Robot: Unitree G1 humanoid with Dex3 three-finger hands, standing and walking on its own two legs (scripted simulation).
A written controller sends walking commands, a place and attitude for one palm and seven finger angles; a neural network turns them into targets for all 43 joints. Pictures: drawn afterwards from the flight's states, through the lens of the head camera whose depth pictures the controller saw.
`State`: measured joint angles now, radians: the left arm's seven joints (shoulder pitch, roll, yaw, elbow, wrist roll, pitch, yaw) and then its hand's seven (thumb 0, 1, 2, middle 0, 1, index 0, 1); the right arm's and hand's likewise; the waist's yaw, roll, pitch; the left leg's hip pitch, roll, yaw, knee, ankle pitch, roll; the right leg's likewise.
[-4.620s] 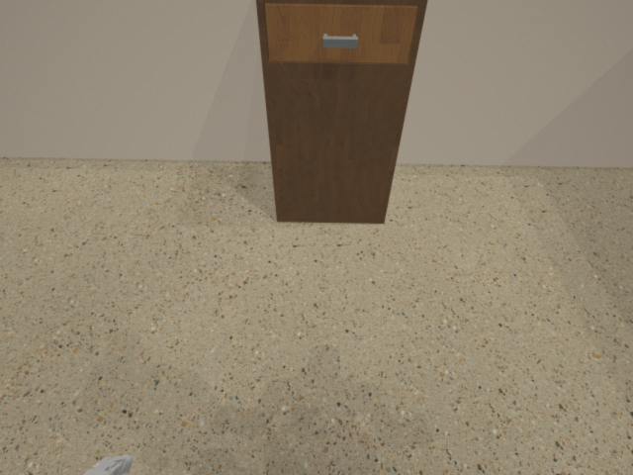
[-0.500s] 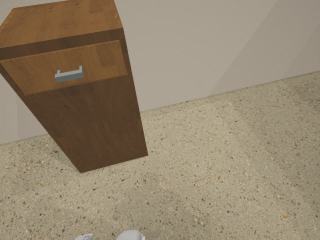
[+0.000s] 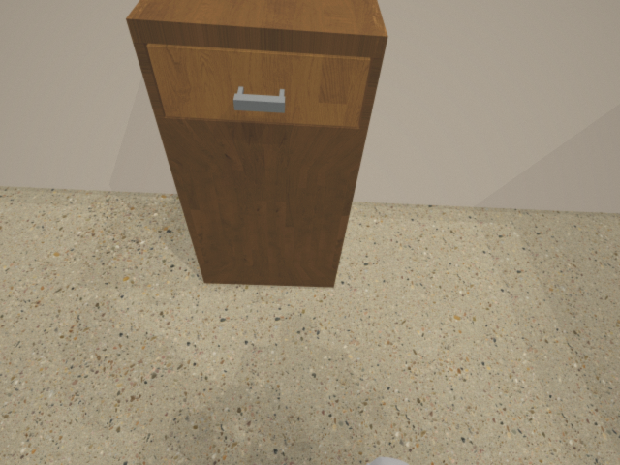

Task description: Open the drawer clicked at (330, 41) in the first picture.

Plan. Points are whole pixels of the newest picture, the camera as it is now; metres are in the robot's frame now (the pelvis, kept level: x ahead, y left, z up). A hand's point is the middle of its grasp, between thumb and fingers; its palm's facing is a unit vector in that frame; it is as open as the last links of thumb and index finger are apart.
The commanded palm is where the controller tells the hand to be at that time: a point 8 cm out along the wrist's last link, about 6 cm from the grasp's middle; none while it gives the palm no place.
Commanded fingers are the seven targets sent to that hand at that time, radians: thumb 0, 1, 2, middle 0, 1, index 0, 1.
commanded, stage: take the last steps up to it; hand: left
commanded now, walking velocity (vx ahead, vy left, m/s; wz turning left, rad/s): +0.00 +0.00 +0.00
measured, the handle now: (260, 97) +0.78 +0.18 +0.03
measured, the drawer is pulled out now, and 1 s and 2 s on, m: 0.00 0.00 0.00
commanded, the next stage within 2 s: come to a stop and stand still in 0.96 s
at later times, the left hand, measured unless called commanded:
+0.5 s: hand out of the picture -0.02 +0.12 -0.17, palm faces +0.17 -0.97 -0.18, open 7.3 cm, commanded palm none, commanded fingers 0.00 0.90 0.90 -0.20 -0.30 -0.20 -0.30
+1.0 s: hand (198, 375) +0.26 +0.20 -0.17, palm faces +0.10 -0.98 -0.20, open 7.4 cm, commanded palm none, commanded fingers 0.00 0.90 0.90 -0.20 -0.30 -0.20 -0.30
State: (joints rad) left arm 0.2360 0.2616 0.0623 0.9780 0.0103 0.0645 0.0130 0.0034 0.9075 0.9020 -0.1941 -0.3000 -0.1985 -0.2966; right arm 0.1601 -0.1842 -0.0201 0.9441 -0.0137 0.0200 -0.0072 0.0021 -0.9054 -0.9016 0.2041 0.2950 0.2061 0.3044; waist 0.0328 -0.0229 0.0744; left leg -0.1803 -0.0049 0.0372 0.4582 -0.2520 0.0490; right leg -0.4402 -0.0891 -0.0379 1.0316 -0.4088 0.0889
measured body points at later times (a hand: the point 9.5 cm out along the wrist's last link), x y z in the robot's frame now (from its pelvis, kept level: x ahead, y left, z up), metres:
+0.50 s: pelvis +0.06 -0.04 +0.00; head +0.05 -0.05 +0.45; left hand -0.03 +0.17 -0.15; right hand +0.07 -0.28 -0.16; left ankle +0.09 +0.12 -0.68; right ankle +0.00 -0.13 -0.74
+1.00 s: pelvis +0.21 +0.01 +0.00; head +0.21 +0.01 +0.45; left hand +0.26 +0.25 -0.15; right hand +0.23 -0.22 -0.16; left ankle +0.17 +0.12 -0.74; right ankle +0.29 -0.12 -0.70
